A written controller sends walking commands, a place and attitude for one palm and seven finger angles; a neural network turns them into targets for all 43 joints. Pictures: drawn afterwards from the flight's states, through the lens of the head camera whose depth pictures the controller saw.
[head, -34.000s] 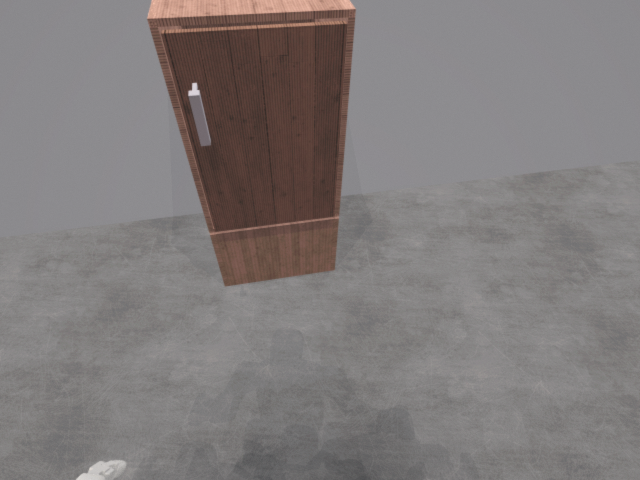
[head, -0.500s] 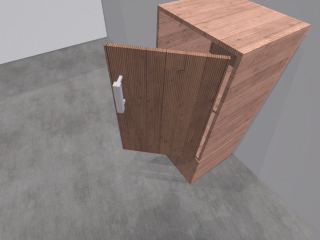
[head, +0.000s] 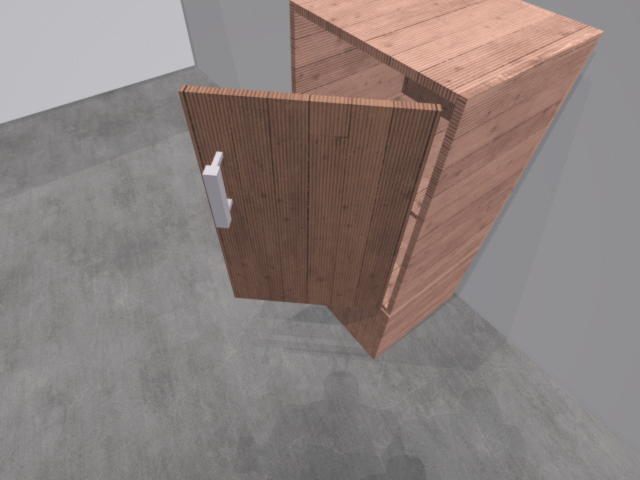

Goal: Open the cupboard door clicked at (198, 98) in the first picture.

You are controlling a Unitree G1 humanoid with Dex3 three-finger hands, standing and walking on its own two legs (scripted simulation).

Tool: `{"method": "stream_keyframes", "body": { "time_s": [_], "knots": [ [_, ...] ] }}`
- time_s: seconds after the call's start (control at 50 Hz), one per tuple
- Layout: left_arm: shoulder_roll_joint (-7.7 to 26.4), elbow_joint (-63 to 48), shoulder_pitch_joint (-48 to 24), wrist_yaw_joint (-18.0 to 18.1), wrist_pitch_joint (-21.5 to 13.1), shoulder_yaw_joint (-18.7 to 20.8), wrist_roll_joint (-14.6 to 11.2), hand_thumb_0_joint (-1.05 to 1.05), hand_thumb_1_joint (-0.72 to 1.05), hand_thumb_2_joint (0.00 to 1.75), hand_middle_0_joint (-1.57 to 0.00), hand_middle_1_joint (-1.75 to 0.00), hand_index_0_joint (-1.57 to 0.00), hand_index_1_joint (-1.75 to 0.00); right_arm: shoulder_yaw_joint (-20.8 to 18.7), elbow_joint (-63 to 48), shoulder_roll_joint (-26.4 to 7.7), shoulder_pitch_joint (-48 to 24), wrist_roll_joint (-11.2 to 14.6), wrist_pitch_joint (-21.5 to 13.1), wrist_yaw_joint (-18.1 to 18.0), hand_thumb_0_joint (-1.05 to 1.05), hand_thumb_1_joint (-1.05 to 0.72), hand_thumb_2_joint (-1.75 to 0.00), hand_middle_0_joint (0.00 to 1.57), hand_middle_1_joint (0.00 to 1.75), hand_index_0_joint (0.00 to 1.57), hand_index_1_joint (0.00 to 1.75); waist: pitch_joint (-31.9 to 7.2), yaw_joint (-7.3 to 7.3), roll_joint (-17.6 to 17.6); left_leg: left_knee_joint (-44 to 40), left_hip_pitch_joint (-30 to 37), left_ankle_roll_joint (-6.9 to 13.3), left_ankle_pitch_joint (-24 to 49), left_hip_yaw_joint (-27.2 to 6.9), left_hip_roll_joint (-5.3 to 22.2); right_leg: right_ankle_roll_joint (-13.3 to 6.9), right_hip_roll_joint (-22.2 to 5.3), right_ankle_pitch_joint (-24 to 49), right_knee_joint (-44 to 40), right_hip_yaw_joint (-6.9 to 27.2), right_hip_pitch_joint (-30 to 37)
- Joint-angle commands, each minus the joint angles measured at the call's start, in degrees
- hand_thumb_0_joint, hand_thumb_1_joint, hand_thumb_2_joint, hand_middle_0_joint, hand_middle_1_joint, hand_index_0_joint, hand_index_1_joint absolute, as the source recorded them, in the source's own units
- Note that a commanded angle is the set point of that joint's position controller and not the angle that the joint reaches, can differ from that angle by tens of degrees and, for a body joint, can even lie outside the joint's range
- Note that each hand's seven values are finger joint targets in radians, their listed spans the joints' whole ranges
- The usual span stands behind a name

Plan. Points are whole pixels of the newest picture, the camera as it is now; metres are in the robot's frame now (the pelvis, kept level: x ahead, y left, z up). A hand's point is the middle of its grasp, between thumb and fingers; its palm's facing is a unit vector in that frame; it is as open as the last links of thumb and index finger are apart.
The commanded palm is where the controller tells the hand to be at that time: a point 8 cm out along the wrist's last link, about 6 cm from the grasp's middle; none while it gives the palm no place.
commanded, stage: come to a stop and stand still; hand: left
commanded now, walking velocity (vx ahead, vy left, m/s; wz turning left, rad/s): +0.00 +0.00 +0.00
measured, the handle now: (221, 190) +0.57 +0.20 -0.01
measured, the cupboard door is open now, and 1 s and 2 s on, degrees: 47 47 47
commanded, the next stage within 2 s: look again from close up in 0.72 s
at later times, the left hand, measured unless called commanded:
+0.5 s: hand out of the picture -0.02 +0.22 -0.17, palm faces +0.02 -0.97 -0.23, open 7.4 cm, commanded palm none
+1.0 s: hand out of the picture -0.08 +0.19 -0.17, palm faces +0.04 -0.99 -0.15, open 7.4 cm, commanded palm none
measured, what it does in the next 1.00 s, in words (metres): shifts its weight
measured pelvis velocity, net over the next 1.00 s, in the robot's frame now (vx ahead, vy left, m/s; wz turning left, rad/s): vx -0.05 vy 0.04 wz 0.01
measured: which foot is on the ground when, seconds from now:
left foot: down 0.00-1.00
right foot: down 0.00-1.00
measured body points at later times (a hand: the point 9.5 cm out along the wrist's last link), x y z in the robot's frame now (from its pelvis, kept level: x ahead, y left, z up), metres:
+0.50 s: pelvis -0.04 +0.03 +0.01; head -0.04 +0.04 +0.46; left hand -0.02 +0.27 -0.15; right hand +0.01 -0.21 -0.14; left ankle -0.02 +0.11 -0.73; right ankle -0.01 -0.11 -0.73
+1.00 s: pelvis -0.05 +0.04 +0.01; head -0.05 +0.05 +0.46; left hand -0.08 +0.24 -0.16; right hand -0.06 -0.18 -0.15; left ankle -0.02 +0.11 -0.73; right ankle -0.01 -0.11 -0.73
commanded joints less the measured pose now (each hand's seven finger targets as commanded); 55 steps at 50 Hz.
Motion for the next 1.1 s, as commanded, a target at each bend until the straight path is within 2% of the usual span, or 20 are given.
{"method": "stream_keyframes", "body": {
  "time_s": [0.0,0.04,0.06,0.08,0.1,0.14,0.18,0.22,0.26,0.32,0.38,0.42,0.52,0.58,0.64,0.74,0.88,1.02,1.06,1.08],
  "knots": [
    [7.84,-5.11,4.03,0.53,-0.81,2.54,-0.42,0.0,0.9,0.9,-0.2,-0.3,-0.2,-0.3,-1.8,-5.76,-5.14,2.34,-0.37,-0.6,-0.5,0.0,-0.9,-0.9,0.2,0.3,0.2,0.3,-6.36,0.5,-2.7,1.0,-2.1,1.15,10.29,-2.99,1.37,-4.25,-9.08,25.74,-5.34,9.93,6.93],
    [8.37,-6.22,2.38,0.35,-0.67,2.9,-0.3,0.0,0.9,0.9,-0.2,-0.3,-0.2,-0.3,-2.08,-6.21,-6.15,1.71,-0.35,-0.55,-0.45,0.0,-0.9,-0.9,0.2,0.3,0.2,0.3,-3.3,0.32,-0.15,-0.51,-1.76,1.42,12.18,-3.89,2.14,-3.99,-8.05,21.1,-5.73,8.99,3.67],
    [8.29,-6.37,1.79,0.29,-0.62,2.85,-0.31,0.0,0.9,0.9,-0.2,-0.3,-0.2,-0.3,-2.13,-6.29,-6.88,1.37,-0.44,-0.62,-0.41,0.0,-0.9,-0.9,0.2,0.3,0.2,0.3,-2.88,0.35,1.42,-1.56,-0.96,1.66,14.42,-4.79,2.97,-3.43,-6.89,19.44,-5.1,7.96,2.65],
    [7.09,-6.23,2.22,0.25,-0.66,2.36,-0.29,0.0,0.9,0.9,-0.2,-0.3,-0.2,-0.3,-1.66,-6.18,-6.15,1.24,-0.53,-0.74,-0.17,0.0,-0.9,-0.9,0.2,0.3,0.2,0.3,-3.17,0.73,3.01,-2.74,0.35,1.84,17.05,-5.21,3.8,-2.67,-5.84,18.25,-4.75,6.72,2.71],
    [7.22,-6.08,2.01,0.18,-0.6,2.34,-0.35,0.0,0.9,0.9,-0.2,-0.3,-0.2,-0.3,-1.71,-6.19,-7.13,0.82,-0.49,-0.78,-0.12,0.0,-0.9,-0.9,0.2,0.3,0.2,0.3,-2.73,0.81,3.34,-3.52,-0.14,2.1,18.04,-6.3,4.5,-2.01,-4.91,16.15,-4.47,5.76,2.67],
    [7.37,-5.78,1.76,-0.01,-0.43,2.25,-0.41,0.0,0.9,0.9,-0.2,-0.3,-0.2,-0.3,-1.78,-6.29,-8.6,-0.52,-0.51,-0.73,-0.05,0.0,-0.9,-0.9,0.2,0.3,0.2,0.3,-1.45,1.21,3.83,-5.64,-1.61,2.51,15.36,-7.38,5.39,-1.35,-3.94,11.16,-5.17,4.94,2.39],
    [6.93,-5.04,2.34,-0.1,-0.5,1.85,-0.38,0.0,0.9,0.9,-0.2,-0.3,-0.2,-0.3,-1.41,-6.13,-8.27,-1.31,-0.48,-0.75,0.19,0.0,-0.9,-0.9,0.2,0.3,0.2,0.3,-0.76,1.69,4.24,-7.5,-2.5,2.62,11.92,-7.8,5.33,-1.03,-3.84,8.66,-7.01,5.2,3.16],
    [7.33,-4.19,2.14,-0.2,-0.61,1.79,-0.46,0.0,0.9,0.9,-0.2,-0.3,-0.2,-0.3,-1.35,-5.69,-8.74,-1.38,-0.42,-0.67,0.36,0.0,-0.9,-0.9,0.2,0.3,0.2,0.3,-0.11,1.36,2.8,-8.55,-2.64,2.29,7.78,-7.58,4.82,-0.98,-4.23,6.44,-8.12,5.9,2.44],
    [7.34,-3.63,2.26,-0.31,-0.65,1.7,-0.46,0.0,0.9,0.9,-0.2,-0.3,-0.2,-0.3,-1.29,-5.23,-9.12,-1.42,-0.38,-0.65,0.47,0.0,-0.9,-0.9,0.2,0.3,0.2,0.3,0.19,1.27,3.39,-10.31,-2.94,2.35,4.5,-8.04,4.83,-0.84,-4.15,4.91,-8.81,5.88,2.09],
    [6.36,-2.1,3.65,-0.31,-0.79,1.36,-0.45,0.0,0.9,0.9,-0.2,-0.3,-0.2,-0.3,-0.99,-4.1,-8.4,-0.99,-0.28,-0.69,0.59,0.0,-0.9,-0.9,0.2,0.3,0.2,0.3,-0.48,1.46,2.13,-11.5,-2.47,2.42,3.59,-8.22,4.84,-0.47,-4.35,5.76,-9.55,5.51,3.0],
    [5.99,-0.8,4.65,-0.26,-0.84,1.1,-0.36,0.0,0.9,0.9,-0.2,-0.3,-0.2,-0.3,-0.83,-2.87,-8.03,-0.26,-0.13,-0.67,0.71,0.0,-0.9,-0.9,0.2,0.3,0.2,0.3,-0.69,1.45,2.57,-13.16,-2.39,2.39,1.72,-8.53,5.05,-0.12,-4.41,5.57,-10.14,5.15,3.48],
    [5.42,0.37,5.56,-0.22,-0.92,0.92,-0.36,0.0,0.9,0.9,-0.2,-0.3,-0.2,-0.3,-0.74,-1.9,-7.8,-0.02,-0.04,-0.61,0.71,0.0,-0.9,-0.9,0.2,0.3,0.2,0.3,0.62,1.43,1.06,-13.87,-2.97,2.26,0.08,-8.68,4.89,0.04,-4.57,5.01,-10.71,5.41,3.0],
    [4.35,2.79,7.93,-0.01,-0.95,0.56,-0.23,0.0,0.9,0.9,-0.2,-0.3,-0.2,-0.3,-0.68,0.42,-7.07,1.11,0.23,-0.43,0.78,0.0,-0.9,-0.9,0.2,0.3,0.2,0.3,1.64,1.45,1.15,-15.98,-3.48,2.23,-3.18,-9.2,5.04,0.45,-4.65,4.21,-11.4,5.16,2.86],
    [3.88,4.02,9.35,0.12,-1.19,0.49,-0.22,0.0,0.9,0.9,-0.2,-0.3,-0.2,-0.3,-0.67,1.75,-6.45,2.05,0.4,-0.47,0.8,0.0,-0.9,-0.9,0.2,0.3,0.2,0.3,0.71,1.5,0.63,-15.73,-2.55,2.24,-1.74,-8.78,4.91,0.47,-5.01,4.95,-11.84,5.04,3.51],
    [2.84,5.32,10.41,0.22,-1.2,0.4,-0.24,0.0,0.9,0.9,-0.2,-0.3,-0.2,-0.3,-0.57,3.12,-5.9,2.78,0.44,-0.47,0.64,0.0,-0.9,-0.9,0.2,0.3,0.2,0.3,1.85,1.4,2.23,-16.42,-3.15,2.08,-2.75,-8.97,4.83,0.45,-4.96,4.7,-11.91,5.07,3.09],
    [1.63,6.97,11.96,0.39,-1.27,0.35,-0.16,0.0,0.9,0.9,-0.2,-0.3,-0.2,-0.3,-0.58,4.52,-5.04,3.84,0.55,-0.39,0.51,0.0,-0.9,-0.9,0.2,0.3,0.2,0.3,3.16,1.54,2.24,-16.93,-3.94,2.02,-3.64,-9.14,4.78,0.56,-4.91,4.99,-11.97,4.79,3.11],
    [0.51,7.69,12.95,0.58,-1.27,0.59,-0.02,0.0,0.9,0.9,-0.2,-0.3,-0.2,-0.3,-0.83,5.51,-3.85,5.35,0.63,-0.41,0.36,0.0,-0.9,-0.9,0.2,0.3,0.2,0.3,3.06,1.66,1.52,-17.3,-4.33,2.21,-4.0,-9.51,4.95,0.56,-4.86,5.31,-11.75,4.23,3.63],
    [-0.55,7.56,12.86,0.65,-1.29,0.86,0.02,0.0,0.9,0.9,-0.2,-0.3,-0.2,-0.3,-0.95,5.75,-2.96,6.11,0.54,-0.5,0.23,0.0,-0.9,-0.9,0.2,0.3,0.2,0.3,2.96,1.63,2.67,-17.5,-4.58,2.09,-3.35,-9.56,5.07,0.47,-4.64,6.59,-11.24,4.25,3.9],
    [-0.83,7.67,13.0,0.64,-1.33,0.89,0.0,0.0,0.9,0.9,-0.2,-0.3,-0.2,-0.3,-0.94,5.76,-2.81,6.05,0.55,-0.52,0.22,0.0,-0.9,-0.9,0.2,0.3,0.2,0.3,3.42,1.71,2.55,-17.73,-4.43,2.14,-3.3,-9.65,5.09,0.49,-4.73,6.85,-11.28,4.25,3.61],
    [-0.51,7.61,12.9,0.67,-1.31,0.91,0.06,0.0,0.9,0.9,-0.2,-0.3,-0.2,-0.3,-0.91,5.82,-2.82,6.18,0.58,-0.44,0.22,0.0,-0.9,-0.9,0.2,0.3,0.2,0.3,3.46,1.72,1.31,-17.45,-4.43,2.11,-3.23,-9.51,5.1,0.45,-4.67,6.56,-11.56,4.3,3.63]
  ]
}}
